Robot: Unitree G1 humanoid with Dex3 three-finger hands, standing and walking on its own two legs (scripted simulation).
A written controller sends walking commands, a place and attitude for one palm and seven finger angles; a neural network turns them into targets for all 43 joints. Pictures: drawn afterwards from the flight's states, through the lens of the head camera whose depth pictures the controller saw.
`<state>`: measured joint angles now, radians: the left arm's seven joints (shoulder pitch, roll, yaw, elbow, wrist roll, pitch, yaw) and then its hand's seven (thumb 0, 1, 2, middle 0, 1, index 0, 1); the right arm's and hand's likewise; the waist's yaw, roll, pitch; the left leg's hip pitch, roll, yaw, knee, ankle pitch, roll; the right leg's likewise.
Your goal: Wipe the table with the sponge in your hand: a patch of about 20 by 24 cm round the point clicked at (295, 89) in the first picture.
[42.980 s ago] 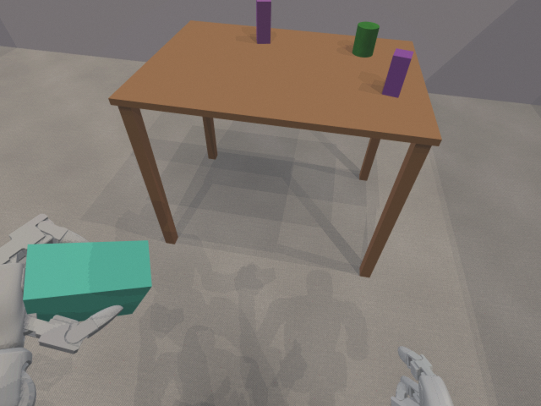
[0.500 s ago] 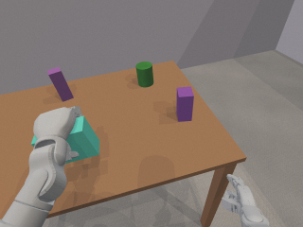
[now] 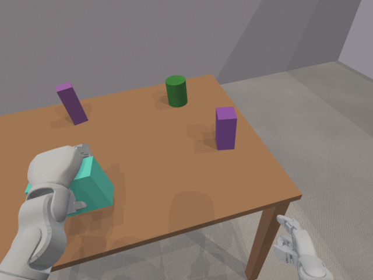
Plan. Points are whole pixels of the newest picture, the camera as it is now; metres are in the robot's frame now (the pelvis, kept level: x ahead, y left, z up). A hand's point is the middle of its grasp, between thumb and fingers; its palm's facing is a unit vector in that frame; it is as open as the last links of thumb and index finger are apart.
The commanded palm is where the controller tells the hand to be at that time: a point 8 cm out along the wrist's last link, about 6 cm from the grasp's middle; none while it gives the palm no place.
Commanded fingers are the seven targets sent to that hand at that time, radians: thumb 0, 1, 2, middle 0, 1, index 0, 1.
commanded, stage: bring the sponge back beside the body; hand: left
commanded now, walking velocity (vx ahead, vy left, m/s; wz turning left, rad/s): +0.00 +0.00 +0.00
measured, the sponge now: (78, 193) +0.24 +0.28 +0.09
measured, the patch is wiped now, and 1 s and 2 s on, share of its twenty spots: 1.00 1.00 1.00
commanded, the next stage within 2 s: step back with the hand held close in 1.14 s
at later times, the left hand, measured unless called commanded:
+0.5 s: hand (59, 197) +0.20 +0.29 +0.12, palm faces +0.08 -0.11 -0.99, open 9.7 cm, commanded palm +0.17 +0.28 +0.20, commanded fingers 0.00 0.10 1.30 -1.20 -1.60 -1.20 -1.60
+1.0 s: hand (50, 212) +0.17 +0.29 +0.12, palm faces +0.09 -0.11 -0.99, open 9.7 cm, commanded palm +0.14 +0.28 +0.20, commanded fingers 0.00 0.10 1.30 -1.20 -1.60 -1.20 -1.60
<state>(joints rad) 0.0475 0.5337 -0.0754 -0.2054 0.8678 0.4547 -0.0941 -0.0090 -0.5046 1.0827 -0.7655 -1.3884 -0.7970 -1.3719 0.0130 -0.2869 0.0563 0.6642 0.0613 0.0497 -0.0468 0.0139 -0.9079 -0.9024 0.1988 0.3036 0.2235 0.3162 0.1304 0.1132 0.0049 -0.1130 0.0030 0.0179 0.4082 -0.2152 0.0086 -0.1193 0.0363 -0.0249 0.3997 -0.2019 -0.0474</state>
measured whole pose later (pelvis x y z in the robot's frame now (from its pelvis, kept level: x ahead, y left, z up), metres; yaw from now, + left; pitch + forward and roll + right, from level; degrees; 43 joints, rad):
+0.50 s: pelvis -0.01 +0.01 +0.00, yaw +0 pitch -6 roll +0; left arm 0.19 0.54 -0.05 -0.33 0.86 0.45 -0.07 -0.01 -0.50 1.08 -0.77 -1.39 -0.80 -1.37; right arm 0.01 -0.28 0.04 0.67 0.06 0.06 -0.05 0.01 -0.91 -0.90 0.20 0.30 0.15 0.27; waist 0.14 0.11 0.01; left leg -0.10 -0.01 0.03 0.41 -0.21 0.02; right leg -0.11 0.03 -0.01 0.40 -0.19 -0.03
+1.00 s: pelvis -0.01 +0.01 +0.00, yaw +0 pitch -7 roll +0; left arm 0.28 0.54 -0.02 -0.38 0.85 0.41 -0.05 -0.01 -0.50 1.08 -0.77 -1.39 -0.80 -1.37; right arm 0.01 -0.27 0.05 0.67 0.05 0.04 -0.05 0.01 -0.91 -0.90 0.20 0.30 0.17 0.28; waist 0.15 0.12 0.01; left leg -0.10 0.00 0.02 0.42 -0.21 0.02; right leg -0.10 0.03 -0.02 0.40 -0.19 -0.04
